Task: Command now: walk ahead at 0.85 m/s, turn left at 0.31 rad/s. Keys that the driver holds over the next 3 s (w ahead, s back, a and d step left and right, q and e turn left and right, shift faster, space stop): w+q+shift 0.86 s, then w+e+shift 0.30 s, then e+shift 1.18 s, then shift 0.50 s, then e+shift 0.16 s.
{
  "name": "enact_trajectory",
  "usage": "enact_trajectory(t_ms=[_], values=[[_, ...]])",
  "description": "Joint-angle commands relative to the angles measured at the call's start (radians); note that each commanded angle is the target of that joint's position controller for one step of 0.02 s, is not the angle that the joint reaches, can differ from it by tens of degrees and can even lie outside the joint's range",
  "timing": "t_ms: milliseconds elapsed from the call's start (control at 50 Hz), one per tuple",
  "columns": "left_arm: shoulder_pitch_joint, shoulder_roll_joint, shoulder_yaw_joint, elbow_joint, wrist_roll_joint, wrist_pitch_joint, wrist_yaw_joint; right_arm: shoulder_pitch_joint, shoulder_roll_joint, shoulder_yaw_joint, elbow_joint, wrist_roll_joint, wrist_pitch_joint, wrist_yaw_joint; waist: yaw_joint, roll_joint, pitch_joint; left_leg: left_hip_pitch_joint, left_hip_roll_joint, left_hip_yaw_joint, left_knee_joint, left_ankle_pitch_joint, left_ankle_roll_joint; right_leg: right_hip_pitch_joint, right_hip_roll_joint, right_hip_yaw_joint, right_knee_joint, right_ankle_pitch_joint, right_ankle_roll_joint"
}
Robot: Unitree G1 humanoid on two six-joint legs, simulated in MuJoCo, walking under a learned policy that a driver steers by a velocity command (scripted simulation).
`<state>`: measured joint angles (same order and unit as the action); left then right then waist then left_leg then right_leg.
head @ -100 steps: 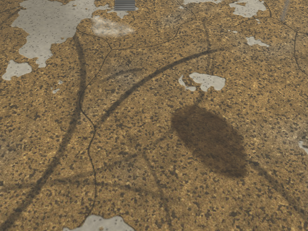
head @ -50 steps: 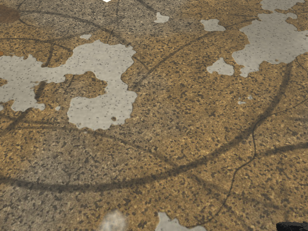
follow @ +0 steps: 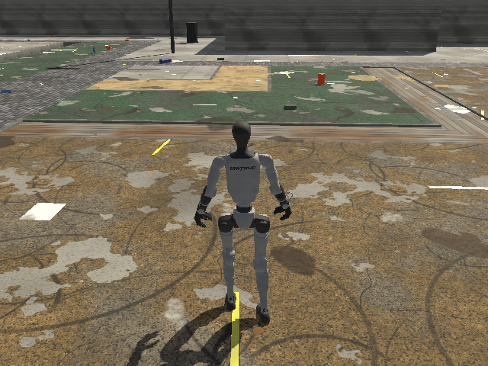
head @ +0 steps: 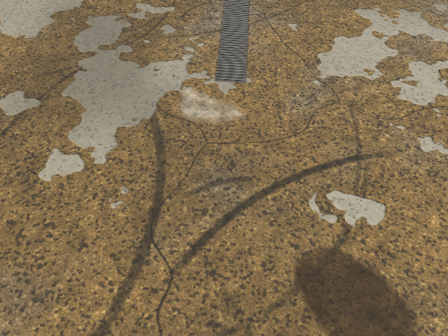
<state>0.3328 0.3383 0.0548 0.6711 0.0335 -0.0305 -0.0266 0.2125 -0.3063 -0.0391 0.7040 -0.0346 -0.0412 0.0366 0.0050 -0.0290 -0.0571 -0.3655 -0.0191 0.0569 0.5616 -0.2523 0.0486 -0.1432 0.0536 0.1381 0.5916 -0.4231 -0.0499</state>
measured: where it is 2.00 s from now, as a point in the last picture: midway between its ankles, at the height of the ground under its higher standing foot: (63, 157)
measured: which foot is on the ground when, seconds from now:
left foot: down 0.00-0.40, up 0.42-0.84, down 0.86-1.00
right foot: up 0.00-0.38, down 0.40-0.84, up 0.86-1.00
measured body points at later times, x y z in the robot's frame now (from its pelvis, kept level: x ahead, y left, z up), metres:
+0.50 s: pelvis +0.37 +0.04 -0.01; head +0.40 +0.06 +0.44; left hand +0.47 +0.35 -0.08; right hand +0.48 -0.24 -0.13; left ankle +0.15 +0.08 -0.62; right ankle +0.46 -0.05 -0.73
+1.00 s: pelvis +0.74 +0.30 -0.01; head +0.77 +0.31 +0.44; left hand +0.63 +0.55 -0.12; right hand +1.00 +0.17 -0.14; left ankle +0.74 +0.32 -0.73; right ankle +0.80 +0.14 -0.62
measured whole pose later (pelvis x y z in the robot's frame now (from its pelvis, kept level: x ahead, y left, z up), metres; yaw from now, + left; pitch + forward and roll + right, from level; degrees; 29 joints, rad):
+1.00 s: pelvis +0.74 +0.30 -0.01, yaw +48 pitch -1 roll +2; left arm 0.25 0.23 -0.01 0.73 0.04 -0.07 0.00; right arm 0.28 -0.31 -0.04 0.81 -0.04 -0.03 0.01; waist 0.02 0.00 0.07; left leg -0.27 -0.19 0.09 0.57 -0.29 0.19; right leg -0.48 -0.11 0.05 1.37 -0.32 0.00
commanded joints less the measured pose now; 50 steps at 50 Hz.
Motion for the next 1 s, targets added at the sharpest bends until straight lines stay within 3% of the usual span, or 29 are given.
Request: enact_trajectory(t_ms=[20,40,80,140,240,300,340,360,380,400,420,440,460,480,500,540,600,700,740,780,820,840,860,880,900,920,940,980,1000], values=[[-0.150,0.065,-0.003,-0.155,0.015,-0.045,0.015,0.256,-0.240,-0.071,0.019,0.009,-0.013,0.011,-0.102,0.298,0.069,0.534,0.330,-0.957,-0.440,-0.640,0.185,-0.751,0.037,-0.063,0.541,0.004,-0.014],[-0.165,0.089,-0.001,-0.137,0.026,-0.047,0.012,0.190,-0.196,-0.063,-0.002,0.013,-0.012,0.013,-0.070,0.149,0.094,0.505,0.322,-0.844,-0.381,-0.565,0.194,-0.774,-0.029,-0.036,0.599,0.094,-0.006],[-0.194,0.093,-0.004,-0.124,0.041,-0.052,-0.001,0.219,-0.157,-0.052,0.017,0.019,-0.023,0.004,-0.062,0.062,0.083,0.412,0.235,-0.643,-0.365,-0.382,0.180,-0.687,-0.085,-0.044,0.545,0.157,0.021],[-0.231,0.064,-0.026,-0.132,0.046,-0.031,-0.015,0.258,-0.123,-0.040,0.060,0.032,-0.037,-0.015,-0.048,0.126,0.130,0.327,0.155,-0.543,-0.419,-0.209,0.189,-0.630,-0.099,-0.079,0.425,0.190,0.070],[-0.443,0.022,-0.058,-0.188,0.020,-0.031,-0.026,0.311,-0.141,-0.056,0.100,0.033,-0.032,-0.025,-0.103,0.113,0.165,0.273,0.095,-0.465,-0.421,0.116,0.198,-0.574,-0.051,-0.149,0.148,0.316,0.106],[-0.514,0.020,-0.064,-0.219,0.007,-0.038,-0.023,0.341,-0.151,-0.062,0.130,0.037,-0.032,-0.031,-0.123,0.143,0.145,0.280,0.119,-0.477,-0.390,0.386,0.180,-0.453,-0.026,-0.166,0.029,0.378,0.088],[-0.431,0.045,-0.054,-0.199,0.001,-0.044,-0.009,0.287,-0.171,-0.066,0.128,0.041,-0.035,-0.035,-0.061,0.139,0.096,0.246,0.117,-0.451,-0.307,0.628,0.136,-0.237,0.004,-0.162,-0.049,0.370,0.061],[-0.318,0.087,-0.035,-0.163,0.002,-0.045,0.006,0.272,-0.197,-0.071,0.128,0.042,-0.040,-0.033,-0.008,0.126,0.015,0.218,0.103,-0.427,-0.177,0.813,0.108,-0.049,0.028,-0.168,-0.042,0.310,0.042],[-0.118,0.126,-0.013,-0.106,-0.001,-0.046,0.025,0.228,-0.229,-0.079,0.119,0.042,-0.046,-0.027,0.101,0.105,-0.090,0.144,0.068,-0.402,0.045,0.845,0.081,0.195,0.006,-0.149,-0.043,0.282,0.024],[0.094,0.185,0.019,-0.062,0.011,-0.048,0.050,0.189,-0.200,-0.073,0.101,0.039,-0.061,-0.023,0.200,0.065,-0.202,-0.011,0.011,-0.372,0.314,0.648,0.069,0.446,-0.130,-0.030,-0.023,0.089,0.001],[0.199,0.256,0.041,-0.044,0.054,-0.050,0.063,0.246,-0.021,-0.033,0.063,0.060,-0.067,-0.029,0.167,-0.201,-0.348,-0.249,-0.093,-0.272,0.657,-0.149,0.064,0.662,-0.457,0.411,-0.150,-0.380,-0.058],[0.104,0.248,0.042,-0.055,0.038,-0.038,0.059,0.241,-0.062,-0.024,0.032,0.063,-0.049,-0.029,0.109,-0.267,-0.338,-0.349,-0.064,-0.211,0.801,-0.193,0.070,0.548,-0.524,0.756,-0.336,-0.556,-0.092],[-0.009,0.155,0.028,-0.063,0.029,-0.034,0.057,0.162,-0.106,-0.033,0.041,0.040,-0.031,-0.028,0.086,-0.148,-0.144,-0.399,0.006,-0.180,0.808,-0.086,0.070,0.393,-0.467,0.606,-0.343,-0.496,-0.088],[-0.037,0.091,0.014,-0.050,0.027,-0.035,0.052,0.123,-0.106,-0.033,0.045,0.021,-0.020,-0.016,0.072,-0.048,-0.044,-0.391,0.048,-0.159,0.774,-0.034,0.063,0.274,-0.430,0.433,-0.332,-0.299,-0.087],[-0.033,0.066,0.009,-0.030,0.031,-0.039,0.050,0.093,-0.091,-0.032,0.047,0.012,-0.009,-0.003,0.058,-0.022,0.014,-0.371,0.074,-0.150,0.750,-0.025,0.055,0.189,-0.391,0.310,-0.350,-0.137,-0.076],[-0.003,0.035,-0.001,0.022,0.016,-0.059,0.044,0.055,-0.048,-0.022,0.022,-0.001,0.019,0.020,0.023,-0.072,0.088,-0.371,0.117,-0.146,0.722,-0.024,0.040,0.086,-0.356,0.144,-0.391,0.014,-0.064],[0.030,0.001,-0.008,0.077,-0.010,-0.084,0.026,-0.063,-0.016,-0.004,-0.046,-0.003,0.043,0.042,0.005,-0.062,0.136,-0.457,0.146,-0.117,0.709,0.046,0.036,0.074,-0.339,-0.052,-0.435,0.252,-0.036],[0.010,0.047,0.000,0.114,-0.004,-0.105,0.029,-0.256,-0.031,0.024,-0.138,0.006,0.038,0.075,-0.019,-0.003,0.213,-0.329,0.102,0.036,0.361,0.268,0.061,-0.005,-0.246,-0.364,-0.512,0.601,0.012],[0.062,0.093,0.007,0.135,-0.002,-0.104,0.034,-0.297,-0.030,0.030,-0.144,0.005,0.033,0.081,-0.014,0.008,0.209,-0.219,0.031,0.124,0.239,0.281,0.099,0.060,-0.246,-0.419,-0.464,0.996,0.028],[0.086,0.160,0.022,0.134,-0.003,-0.083,0.048,-0.209,-0.066,0.019,-0.110,0.008,0.030,0.067,-0.072,-0.050,0.115,-0.089,-0.047,0.160,0.208,0.208,0.131,0.174,-0.272,-0.422,-0.281,1.420,0.042],[0.019,0.208,0.034,0.106,0.004,-0.045,0.058,0.119,-0.146,-0.019,-0.016,0.009,0.025,0.041,-0.244,-0.087,-0.055,0.273,-0.093,0.099,0.185,0.113,0.184,0.112,-0.315,-0.388,0.146,1.532,0.023],[-0.003,0.195,0.033,0.094,0.013,-0.035,0.048,0.308,-0.196,-0.053,0.055,0.010,0.026,0.015,-0.300,-0.032,-0.128,0.547,-0.093,0.021,0.118,0.065,0.212,-0.067,-0.280,-0.377,0.477,1.212,0.025],[-0.013,0.090,0.012,0.071,0.024,-0.040,0.026,0.242,-0.272,-0.086,0.059,0.035,0.042,-0.013,-0.201,0.206,-0.053,0.646,0.039,-0.206,0.072,0.028,0.239,-0.367,-0.081,-0.364,0.864,0.091,0.054],[0.080,0.072,-0.006,-0.044,-0.013,-0.059,0.031,0.162,-0.368,-0.098,-0.005,-0.010,0.054,-0.014,-0.097,0.299,-0.254,0.898,0.296,-0.773,-0.111,-0.012,0.439,-0.688,-0.022,-0.177,1.128,-0.080,0.078],[-0.014,0.116,-0.009,-0.038,-0.008,-0.080,0.034,0.197,-0.288,-0.090,-0.016,-0.003,0.055,-0.029,-0.150,0.059,-0.245,0.828,0.309,-0.815,-0.257,-0.128,0.397,-0.727,-0.085,-0.077,1.065,0.051,0.060],[-0.008,0.105,-0.015,-0.020,-0.021,-0.083,0.036,0.155,-0.234,-0.077,0.011,-0.001,0.042,-0.041,-0.089,-0.007,-0.070,0.626,0.304,-0.721,-0.303,-0.116,0.350,-0.701,-0.133,-0.094,0.965,0.107,0.049],[-0.022,0.087,-0.022,-0.002,-0.010,-0.074,0.037,0.117,-0.188,-0.062,0.023,-0.004,0.019,-0.044,-0.038,-0.076,0.016,0.443,0.271,-0.627,-0.311,-0.039,0.309,-0.625,-0.177,-0.094,0.875,0.115,0.044],[0.027,0.051,-0.032,0.049,0.010,-0.028,0.022,0.080,-0.110,-0.028,0.036,-0.002,-0.029,-0.046,0.031,-0.098,0.082,0.195,0.204,-0.434,-0.332,0.154,0.255,-0.461,-0.216,-0.072,0.774,0.101,0.042],[0.045,0.030,-0.035,0.053,0.006,-0.009,0.009,0.089,-0.108,-0.024,0.051,0.003,-0.044,-0.042,0.049,-0.054,0.081,0.150,0.198,-0.378,-0.370,0.113,0.245,-0.440,-0.219,-0.067,0.715,0.091,0.048]])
